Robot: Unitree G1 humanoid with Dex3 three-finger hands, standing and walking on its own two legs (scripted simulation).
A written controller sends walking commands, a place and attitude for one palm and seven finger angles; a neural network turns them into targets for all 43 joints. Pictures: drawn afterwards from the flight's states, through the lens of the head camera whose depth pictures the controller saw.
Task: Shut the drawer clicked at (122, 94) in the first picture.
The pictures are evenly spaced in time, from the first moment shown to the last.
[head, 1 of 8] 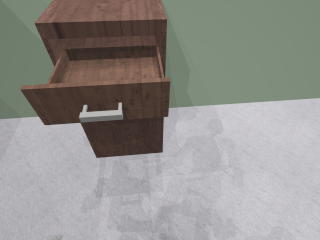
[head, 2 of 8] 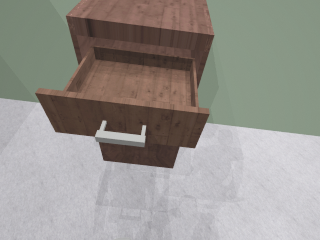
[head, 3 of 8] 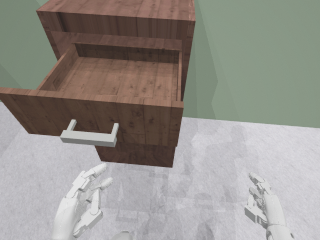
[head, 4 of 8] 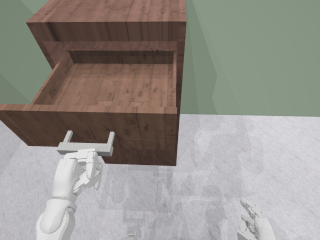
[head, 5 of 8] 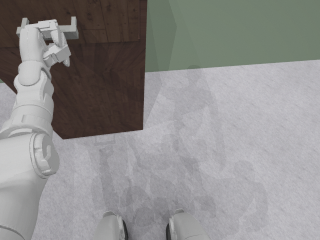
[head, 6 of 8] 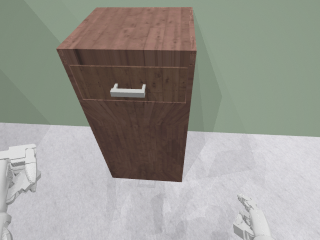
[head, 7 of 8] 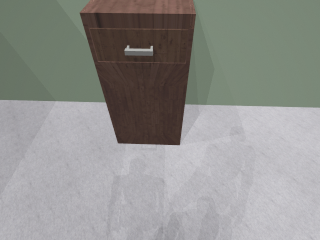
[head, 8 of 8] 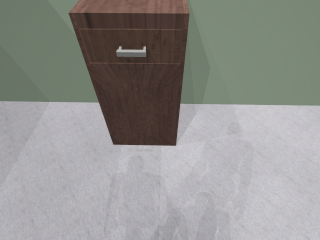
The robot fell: no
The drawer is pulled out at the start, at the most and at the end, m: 0.30 0.30 0.00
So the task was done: yes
